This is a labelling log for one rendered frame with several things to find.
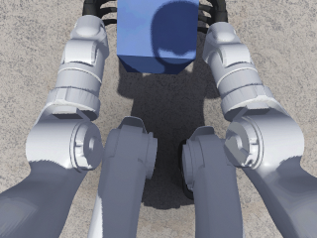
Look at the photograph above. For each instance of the robot right upper arm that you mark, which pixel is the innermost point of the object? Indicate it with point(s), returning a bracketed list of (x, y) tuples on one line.
[(269, 148)]

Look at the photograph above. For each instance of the robot left forearm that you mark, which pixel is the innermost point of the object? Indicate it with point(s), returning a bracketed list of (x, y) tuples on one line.
[(80, 74)]

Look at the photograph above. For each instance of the robot right hand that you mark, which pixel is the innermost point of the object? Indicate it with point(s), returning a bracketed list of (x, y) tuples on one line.
[(217, 11)]

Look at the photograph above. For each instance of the right robot foot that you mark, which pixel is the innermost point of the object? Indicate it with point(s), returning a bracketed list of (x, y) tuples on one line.
[(188, 192)]

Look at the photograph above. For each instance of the robot right forearm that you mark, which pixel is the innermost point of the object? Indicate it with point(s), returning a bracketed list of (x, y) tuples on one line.
[(236, 77)]

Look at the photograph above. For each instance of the robot left thigh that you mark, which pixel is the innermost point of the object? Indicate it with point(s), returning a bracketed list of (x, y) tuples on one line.
[(121, 185)]

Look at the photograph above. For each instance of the robot left upper arm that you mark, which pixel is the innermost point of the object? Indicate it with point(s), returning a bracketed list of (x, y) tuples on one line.
[(60, 153)]

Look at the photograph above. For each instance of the robot left hand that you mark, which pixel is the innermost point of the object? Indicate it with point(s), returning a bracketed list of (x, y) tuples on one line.
[(92, 7)]

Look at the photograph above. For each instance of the carton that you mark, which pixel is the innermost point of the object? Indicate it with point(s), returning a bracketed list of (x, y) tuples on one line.
[(157, 36)]

